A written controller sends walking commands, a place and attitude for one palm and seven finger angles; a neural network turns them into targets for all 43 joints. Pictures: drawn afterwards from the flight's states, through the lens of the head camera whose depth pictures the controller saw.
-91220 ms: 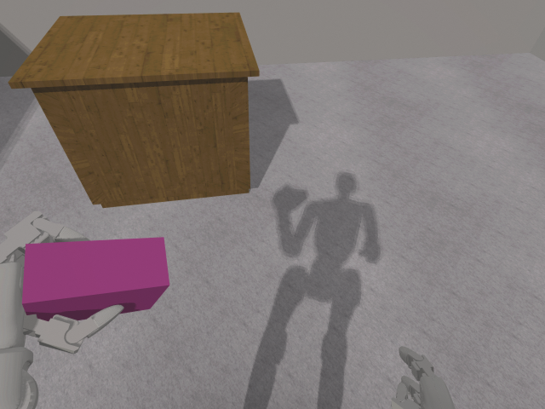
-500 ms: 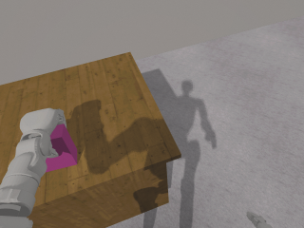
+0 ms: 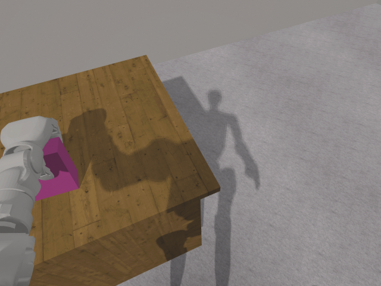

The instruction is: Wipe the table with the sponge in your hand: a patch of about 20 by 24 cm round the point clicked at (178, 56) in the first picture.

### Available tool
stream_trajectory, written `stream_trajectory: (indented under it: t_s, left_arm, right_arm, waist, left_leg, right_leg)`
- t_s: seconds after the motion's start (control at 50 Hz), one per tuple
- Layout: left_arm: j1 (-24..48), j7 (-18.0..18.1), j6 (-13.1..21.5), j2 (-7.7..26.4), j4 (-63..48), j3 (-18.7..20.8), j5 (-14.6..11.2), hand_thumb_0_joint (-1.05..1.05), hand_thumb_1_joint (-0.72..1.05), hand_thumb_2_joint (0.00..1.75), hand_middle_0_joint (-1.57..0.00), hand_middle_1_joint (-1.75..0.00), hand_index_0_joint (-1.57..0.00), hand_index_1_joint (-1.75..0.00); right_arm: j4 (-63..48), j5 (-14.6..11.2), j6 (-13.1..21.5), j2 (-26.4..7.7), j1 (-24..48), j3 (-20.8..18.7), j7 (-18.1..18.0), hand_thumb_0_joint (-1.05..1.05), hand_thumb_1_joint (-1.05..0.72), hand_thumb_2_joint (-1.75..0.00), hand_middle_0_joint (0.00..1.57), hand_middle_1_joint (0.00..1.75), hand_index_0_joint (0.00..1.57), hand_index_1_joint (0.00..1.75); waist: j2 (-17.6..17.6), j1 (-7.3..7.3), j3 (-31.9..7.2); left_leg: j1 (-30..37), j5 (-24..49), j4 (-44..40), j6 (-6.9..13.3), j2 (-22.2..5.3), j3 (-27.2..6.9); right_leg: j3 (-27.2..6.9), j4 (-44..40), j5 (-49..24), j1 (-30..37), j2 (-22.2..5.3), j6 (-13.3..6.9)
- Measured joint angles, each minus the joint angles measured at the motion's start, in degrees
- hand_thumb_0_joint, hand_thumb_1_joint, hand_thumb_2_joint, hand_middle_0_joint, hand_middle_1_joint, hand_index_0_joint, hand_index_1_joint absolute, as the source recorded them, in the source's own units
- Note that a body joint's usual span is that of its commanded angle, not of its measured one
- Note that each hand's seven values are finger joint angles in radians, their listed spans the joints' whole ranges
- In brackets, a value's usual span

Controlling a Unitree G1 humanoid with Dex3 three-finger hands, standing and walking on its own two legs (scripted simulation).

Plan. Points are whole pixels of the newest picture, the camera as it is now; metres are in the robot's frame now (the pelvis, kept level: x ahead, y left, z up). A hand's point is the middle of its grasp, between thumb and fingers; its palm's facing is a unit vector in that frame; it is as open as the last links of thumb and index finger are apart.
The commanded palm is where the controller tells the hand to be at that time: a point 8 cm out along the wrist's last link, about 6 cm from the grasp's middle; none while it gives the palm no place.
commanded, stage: wipe forward along the first lane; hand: left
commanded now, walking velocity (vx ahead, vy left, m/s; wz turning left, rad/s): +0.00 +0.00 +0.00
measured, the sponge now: (48, 176) +0.36 +0.36 +0.00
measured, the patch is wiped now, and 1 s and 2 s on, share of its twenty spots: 0.20 0.25 0.50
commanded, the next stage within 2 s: slide across to the middle lane in 0.24 s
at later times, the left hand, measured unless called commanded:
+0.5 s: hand (38, 131) +0.44 +0.38 +0.07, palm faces -0.14 +0.02 -0.99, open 9.9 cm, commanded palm +0.42 +0.35 +0.12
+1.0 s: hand (60, 125) +0.46 +0.33 +0.07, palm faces -0.06 +0.00 -1.00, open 10.0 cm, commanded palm +0.44 +0.30 +0.12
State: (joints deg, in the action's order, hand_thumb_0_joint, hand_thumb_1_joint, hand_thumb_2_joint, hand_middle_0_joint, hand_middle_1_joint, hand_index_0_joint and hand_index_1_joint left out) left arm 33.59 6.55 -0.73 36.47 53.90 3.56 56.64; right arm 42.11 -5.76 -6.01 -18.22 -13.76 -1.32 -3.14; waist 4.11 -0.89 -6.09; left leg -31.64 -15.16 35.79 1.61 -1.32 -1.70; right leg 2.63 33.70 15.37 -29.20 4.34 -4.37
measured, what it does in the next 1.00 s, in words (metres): shifts its weight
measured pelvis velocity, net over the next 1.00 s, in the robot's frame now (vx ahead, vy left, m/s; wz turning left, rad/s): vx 0.04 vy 0.07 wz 0.03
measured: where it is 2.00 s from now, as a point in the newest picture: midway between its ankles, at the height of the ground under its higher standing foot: outside the picture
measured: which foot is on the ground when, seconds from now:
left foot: down 0.00-1.00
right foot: down 0.00-1.00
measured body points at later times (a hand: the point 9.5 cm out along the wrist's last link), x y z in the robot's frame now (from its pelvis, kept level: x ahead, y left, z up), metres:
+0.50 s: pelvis +0.01 +0.05 +0.00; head +0.07 +0.04 +0.45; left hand +0.44 +0.37 +0.13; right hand +0.07 -0.23 -0.13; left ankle +0.02 +0.14 -0.72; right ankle +0.01 -0.07 -0.72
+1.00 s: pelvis +0.04 +0.07 +0.01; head +0.08 +0.06 +0.46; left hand +0.45 +0.33 +0.13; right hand +0.19 -0.17 -0.12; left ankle +0.02 +0.14 -0.72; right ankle +0.01 -0.07 -0.72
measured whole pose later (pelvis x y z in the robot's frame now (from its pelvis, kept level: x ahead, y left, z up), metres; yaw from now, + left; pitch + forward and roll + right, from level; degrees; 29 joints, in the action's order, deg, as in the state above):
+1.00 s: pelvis +0.04 +0.07 +0.01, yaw +2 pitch +11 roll -2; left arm 44.3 10.5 -15.5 22.0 52.5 -12.9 55.9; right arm 43.5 -4.1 -7.8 -13.5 -7.8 -0.8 -1.1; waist 3.1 1.6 -6.8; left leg -27.1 -15.9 32.5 4.0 3.9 -1.5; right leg 2.2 29.2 16.5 -23.2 -0.8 -0.1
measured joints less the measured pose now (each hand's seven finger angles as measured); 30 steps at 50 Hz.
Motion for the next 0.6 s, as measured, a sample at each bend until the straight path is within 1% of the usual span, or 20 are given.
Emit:
stream_trajectory:
  t_s: [0.22,0.3,0.38,0.48,0.54,0.6]
  left_arm:
    - [5.8,-0.1,0.0,1.7,5.3,-0.1,1.3,0.00,-0.61,1.05,-0.84,-1.38,-0.86,-1.38]
    - [8.0,-0.4,0.0,2.5,7.1,-0.3,1.8,0.00,-0.61,1.05,-0.84,-1.38,-0.86,-1.38]
    - [10.1,-0.8,-0.1,2.8,8.0,-1.1,2.5,0.00,-0.61,1.05,-0.84,-1.38,-0.86,-1.39]
    - [8.6,0.0,-0.8,1.3,4.6,-3.7,2.4,0.00,-0.61,1.05,-0.84,-1.38,-0.85,-1.39]
    - [6.4,1.5,-1.6,-0.3,1.8,-4.5,0.7,0.00,-0.60,1.05,-0.83,-1.39,-0.85,-1.40]
    - [5.5,2.7,-3.2,-2.3,0.7,-6.0,-0.6,0.00,-0.60,1.05,-0.83,-1.40,-0.84,-1.41]
  right_arm:
    - [-0.1,-0.1,0.0,0.5,-0.5,0.5,0.1,0.01,-0.91,-0.90,0.20,0.29,0.20,0.30]
    - [-0.3,-0.1,0.1,0.6,-0.9,0.8,0.1,0.01,-0.91,-0.90,0.20,0.29,0.20,0.30]
    - [-0.4,0.1,0.2,0.8,-1.5,0.7,0.2,0.01,-0.91,-0.90,0.20,0.29,0.20,0.30]
    - [0.1,0.4,-0.3,1.3,-2.6,-0.3,0.3,0.01,-0.91,-0.90,0.20,0.29,0.20,0.30]
    - [1.0,0.4,-0.5,1.8,-2.8,-0.7,0.4,0.01,-0.91,-0.90,0.20,0.29,0.20,0.30]
    - [2.0,0.1,-0.5,2.4,-2.3,-0.5,0.6,0.01,-0.91,-0.90,0.20,0.29,0.20,0.30]
  waist:
    - [-0.6,-1.44,-0.2]
    - [-1.0,-1.98,-0.2]
    - [-1.1,-2.21,-0.2]
    - [-0.9,-1.42,-0.4]
    - [-0.8,-0.70,-0.5]
    - [-0.9,-0.13,-0.4]
  left_leg:
    - [-1.7,0.3,0.2,-0.6,0.4,0.4]
    - [-2.3,0.2,0.3,-0.5,0.7,0.6]
    - [-2.9,0.1,0.4,-0.2,1.1,0.9]
    - [-1.9,-0.2,-0.3,0.7,1.7,1.6]
    - [-0.2,-0.3,-1.3,1.3,2.2,2.0]
    - [1.7,-0.4,-2.3,1.8,2.9,2.0]
  right_leg:
    - [-0.5,-0.7,-0.6,-1.3,-0.5,1.3]
    - [-0.7,-1.1,-0.8,-1.7,-0.8,1.8]
    - [-1.0,-1.3,-0.8,-2.1,-1.2,2.5]
    - [-1.7,-2.5,-0.9,-1.0,-1.8,3.4]
    - [-2.1,-3.7,-0.9,0.8,-2.3,3.9]
    - [-2.1,-4.6,-0.7,2.8,-3.0,4.4]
